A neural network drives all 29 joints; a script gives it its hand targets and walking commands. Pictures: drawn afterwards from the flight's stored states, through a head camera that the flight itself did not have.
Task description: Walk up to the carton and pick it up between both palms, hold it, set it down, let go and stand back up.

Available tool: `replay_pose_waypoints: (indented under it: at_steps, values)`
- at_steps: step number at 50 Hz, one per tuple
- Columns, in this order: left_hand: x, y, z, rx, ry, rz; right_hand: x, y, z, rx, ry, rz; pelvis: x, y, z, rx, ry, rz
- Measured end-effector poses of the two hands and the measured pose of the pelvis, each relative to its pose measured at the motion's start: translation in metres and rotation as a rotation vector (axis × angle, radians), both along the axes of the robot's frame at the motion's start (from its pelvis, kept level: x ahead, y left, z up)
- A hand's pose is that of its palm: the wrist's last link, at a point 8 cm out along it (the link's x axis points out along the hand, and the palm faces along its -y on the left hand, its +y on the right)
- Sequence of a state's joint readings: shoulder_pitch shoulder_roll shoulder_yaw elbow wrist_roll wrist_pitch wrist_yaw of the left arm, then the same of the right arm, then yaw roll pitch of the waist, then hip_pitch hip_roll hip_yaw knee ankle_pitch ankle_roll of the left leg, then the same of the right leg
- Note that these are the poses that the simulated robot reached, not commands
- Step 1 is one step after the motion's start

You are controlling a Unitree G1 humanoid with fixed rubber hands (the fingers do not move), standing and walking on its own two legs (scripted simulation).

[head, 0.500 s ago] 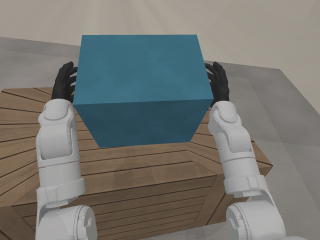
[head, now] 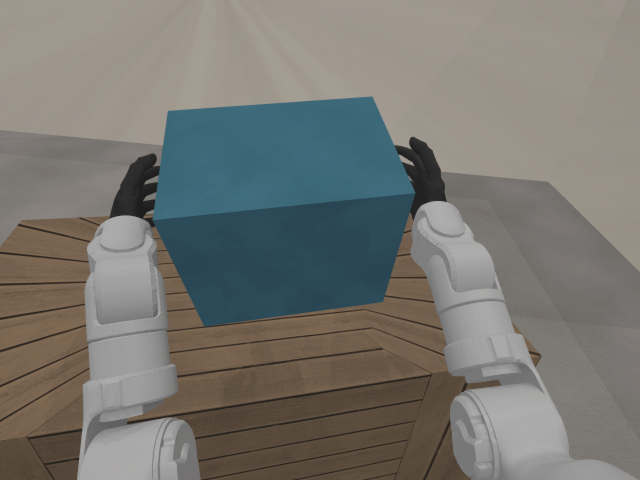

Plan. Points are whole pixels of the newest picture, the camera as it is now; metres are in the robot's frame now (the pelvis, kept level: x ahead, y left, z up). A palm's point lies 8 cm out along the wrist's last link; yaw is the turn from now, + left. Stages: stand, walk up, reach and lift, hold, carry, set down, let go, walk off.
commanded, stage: hold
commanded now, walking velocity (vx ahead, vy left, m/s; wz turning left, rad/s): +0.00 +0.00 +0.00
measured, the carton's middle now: (285, 215) +0.38 +0.03 +0.21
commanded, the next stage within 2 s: none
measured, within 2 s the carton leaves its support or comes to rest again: neither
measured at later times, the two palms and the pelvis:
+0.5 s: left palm (157, 255) +0.34 +0.19 +0.17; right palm (417, 239) +0.35 -0.15 +0.19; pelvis +0.00 +0.00 +0.00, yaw +0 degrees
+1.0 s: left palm (145, 241) +0.33 +0.19 +0.20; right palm (418, 228) +0.34 -0.15 +0.22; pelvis -0.01 +0.01 +0.00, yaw +0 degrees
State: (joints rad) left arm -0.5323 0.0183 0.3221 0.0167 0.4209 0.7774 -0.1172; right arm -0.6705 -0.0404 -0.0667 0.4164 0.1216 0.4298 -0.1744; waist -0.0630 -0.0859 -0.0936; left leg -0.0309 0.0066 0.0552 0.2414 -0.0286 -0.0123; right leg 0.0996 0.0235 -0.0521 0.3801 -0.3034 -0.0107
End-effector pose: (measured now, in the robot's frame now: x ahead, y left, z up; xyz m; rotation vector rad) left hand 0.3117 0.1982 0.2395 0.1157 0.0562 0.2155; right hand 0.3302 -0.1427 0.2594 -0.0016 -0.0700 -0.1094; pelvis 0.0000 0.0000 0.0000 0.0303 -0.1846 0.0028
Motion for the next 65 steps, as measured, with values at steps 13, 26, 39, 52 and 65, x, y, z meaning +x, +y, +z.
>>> replay_pose_waypoints:
  at_steps: [13, 26, 39, 52, 65]
  values:
    - [0.018, 0.002, -0.036, -0.119, 0.042, 0.000, 0.016, 0.004, -0.031, -0.029, 0.036, -0.006, -0.009, 0.006, 0.001, -0.012, 0.048, 0.007]
    - [0.032, -0.010, -0.069, -0.033, 0.258, -0.078, 0.024, -0.011, -0.073, -0.010, 0.241, -0.050, -0.001, 0.003, 0.001, -0.002, 0.025, -0.005]
    - [0.010, -0.002, -0.015, -0.005, 0.077, -0.016, 0.009, -0.002, -0.028, 0.021, 0.086, -0.026, 0.001, 0.002, 0.000, 0.000, -0.006, -0.005]
    - [0.014, -0.001, -0.020, -0.088, 0.005, -0.002, 0.011, 0.001, -0.026, -0.005, 0.005, -0.023, -0.007, 0.006, 0.001, -0.008, 0.011, 0.000]
    - [0.025, -0.006, -0.064, -0.059, 0.217, -0.063, 0.021, -0.007, -0.067, -0.038, 0.196, -0.052, -0.008, 0.007, 0.001, -0.008, 0.006, -0.002]
